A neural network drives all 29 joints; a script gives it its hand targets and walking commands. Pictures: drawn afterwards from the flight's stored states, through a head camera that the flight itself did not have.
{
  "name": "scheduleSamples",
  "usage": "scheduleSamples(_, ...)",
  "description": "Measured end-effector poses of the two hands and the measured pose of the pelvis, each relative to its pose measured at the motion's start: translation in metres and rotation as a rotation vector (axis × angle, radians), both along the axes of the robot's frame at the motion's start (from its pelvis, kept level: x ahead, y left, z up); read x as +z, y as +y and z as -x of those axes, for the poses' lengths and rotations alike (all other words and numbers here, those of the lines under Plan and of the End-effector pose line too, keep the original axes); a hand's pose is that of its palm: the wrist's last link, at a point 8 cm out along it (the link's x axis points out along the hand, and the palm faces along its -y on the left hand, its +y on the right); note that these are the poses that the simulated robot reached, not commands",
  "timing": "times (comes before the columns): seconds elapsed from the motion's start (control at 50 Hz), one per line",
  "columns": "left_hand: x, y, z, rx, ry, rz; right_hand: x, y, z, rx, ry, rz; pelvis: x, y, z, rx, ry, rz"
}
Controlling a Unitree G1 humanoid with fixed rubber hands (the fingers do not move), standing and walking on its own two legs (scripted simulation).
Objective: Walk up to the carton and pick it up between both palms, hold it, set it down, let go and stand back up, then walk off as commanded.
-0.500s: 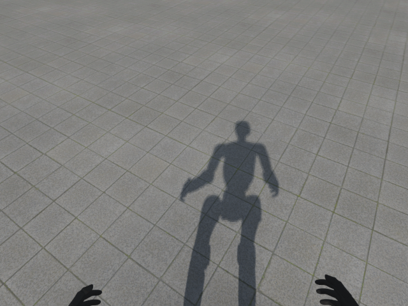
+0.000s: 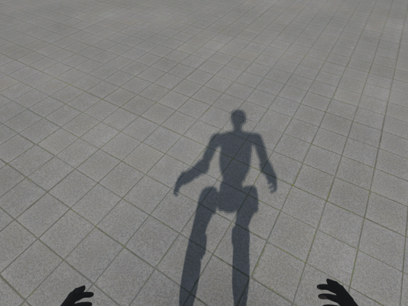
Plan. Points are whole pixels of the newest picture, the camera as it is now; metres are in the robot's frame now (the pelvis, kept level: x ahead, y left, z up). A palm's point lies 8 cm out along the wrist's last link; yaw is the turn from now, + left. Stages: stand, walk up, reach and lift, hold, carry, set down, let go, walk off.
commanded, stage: walk up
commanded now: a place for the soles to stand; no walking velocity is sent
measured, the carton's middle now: out of the picture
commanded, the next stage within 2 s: none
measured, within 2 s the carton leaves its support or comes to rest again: neither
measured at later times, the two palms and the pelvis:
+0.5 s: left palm out of the picture +0.03 +0.20 -0.05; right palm out of the picture +0.02 -0.40 -0.11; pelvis -0.09 -0.10 +0.02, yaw -2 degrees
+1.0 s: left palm out of the picture -0.07 +0.10 -0.08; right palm out of the picture -0.13 -0.51 -0.10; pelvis -0.21 -0.19 +0.00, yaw -8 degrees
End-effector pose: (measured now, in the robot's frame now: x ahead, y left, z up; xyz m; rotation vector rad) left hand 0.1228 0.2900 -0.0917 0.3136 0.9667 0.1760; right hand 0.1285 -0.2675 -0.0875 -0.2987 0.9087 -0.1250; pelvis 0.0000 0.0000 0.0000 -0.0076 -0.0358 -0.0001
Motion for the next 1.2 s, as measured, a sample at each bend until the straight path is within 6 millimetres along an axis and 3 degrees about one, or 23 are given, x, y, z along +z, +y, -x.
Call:
scheduleSamples(0.18,0.001,-0.039,0.036,-0.007,0.066,-0.05,-0.02,-0.061,0.026,-0.008,0.035,0.001,-0.009,-0.049,0.027,-0.014,0.005,-0.049)
scheduleSamples(0.28,0.024,-0.062,0.063,-0.007,0.105,-0.102,-0.023,-0.082,0.043,-0.015,0.076,-0.035,0.004,-0.073,0.046,-0.014,0.019,-0.084)
scheduleSamples(0.36,0.038,-0.073,0.078,0.003,0.119,-0.137,-0.021,-0.097,0.065,-0.022,0.112,-0.045,0.015,-0.088,0.061,-0.017,0.042,-0.094)
scheduleSamples(0.48,0.04,-0.09,0.093,-0.017,0.114,-0.138,-0.022,-0.125,0.104,-0.044,0.168,-0.017,0.017,-0.103,0.085,-0.032,0.054,-0.09)
scheduleSamples(0.58,0.038,-0.1,0.104,-0.036,0.088,-0.122,-0.019,-0.14,0.147,-0.077,0.212,0.008,0.018,-0.109,0.108,-0.048,0.039,-0.069)
scheduleSamples(0.68,0.023,-0.114,0.095,-0.091,0.024,-0.077,-0.022,-0.156,0.219,-0.141,0.281,0.056,0.006,-0.113,0.132,-0.079,0.018,-0.025)
scheduleSamples(0.74,0.018,-0.127,0.103,-0.11,0.023,-0.057,-0.024,-0.162,0.249,-0.176,0.296,0.057,0.003,-0.12,0.15,-0.098,-0.014,-0.047)
scheduleSamples(0.78,0.021,-0.133,0.115,-0.112,0.027,-0.05,-0.019,-0.168,0.254,-0.179,0.274,0.067,0.007,-0.125,0.159,-0.1,-0.02,-0.031)
scheduleSamples(0.86,0.017,-0.141,0.148,-0.112,0.079,-0.053,-0.005,-0.192,0.245,-0.175,0.181,0.09,0.009,-0.144,0.177,-0.117,-0.017,-0.019)
scheduleSamples(0.96,0.009,-0.172,0.181,-0.117,0.126,-0.061,-0.007,-0.226,0.247,-0.163,0.12,0.082,0.004,-0.177,0.203,-0.13,-0.002,-0.038)
scheduleSamples(1.06,0.021,-0.21,0.217,-0.118,0.154,-0.105,-0.022,-0.256,0.273,-0.168,0.139,0.017,0.008,-0.212,0.23,-0.14,-0.005,-0.06)
scheduleSamples(1.14,0.043,-0.225,0.237,-0.107,0.16,-0.154,-0.023,-0.268,0.293,-0.163,0.162,-0.019,0.02,-0.23,0.248,-0.137,0.015,-0.09)
scheduleSamples(1.2,0.048,-0.236,0.248,-0.108,0.156,-0.175,-0.023,-0.281,0.31,-0.171,0.174,-0.024,0.022,-0.243,0.261,-0.144,0.024,-0.093)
